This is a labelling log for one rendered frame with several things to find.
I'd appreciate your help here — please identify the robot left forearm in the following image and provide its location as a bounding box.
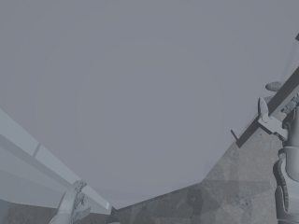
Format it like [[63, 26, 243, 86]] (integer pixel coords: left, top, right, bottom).
[[49, 213, 74, 224]]

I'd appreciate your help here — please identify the robot right forearm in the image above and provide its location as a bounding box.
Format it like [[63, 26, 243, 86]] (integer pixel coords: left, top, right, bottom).
[[273, 146, 299, 224]]

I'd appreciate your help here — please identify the fridge door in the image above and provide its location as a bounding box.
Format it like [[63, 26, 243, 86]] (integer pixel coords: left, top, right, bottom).
[[0, 0, 299, 210]]

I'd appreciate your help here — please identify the handle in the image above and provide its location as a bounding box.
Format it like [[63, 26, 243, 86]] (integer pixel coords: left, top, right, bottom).
[[231, 34, 299, 148]]

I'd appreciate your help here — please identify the right robot hand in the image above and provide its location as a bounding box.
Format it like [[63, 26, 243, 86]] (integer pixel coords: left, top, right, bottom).
[[256, 80, 299, 147]]

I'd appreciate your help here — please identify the left robot hand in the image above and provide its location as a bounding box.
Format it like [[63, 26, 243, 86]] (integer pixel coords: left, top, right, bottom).
[[56, 179, 92, 222]]

